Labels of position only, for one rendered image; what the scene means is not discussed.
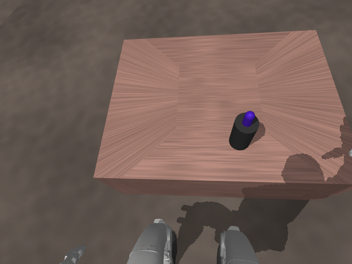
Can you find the bottle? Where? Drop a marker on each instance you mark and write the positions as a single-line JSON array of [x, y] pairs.
[[244, 128]]

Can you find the left robot hand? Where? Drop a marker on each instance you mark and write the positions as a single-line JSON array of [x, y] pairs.
[[74, 254]]

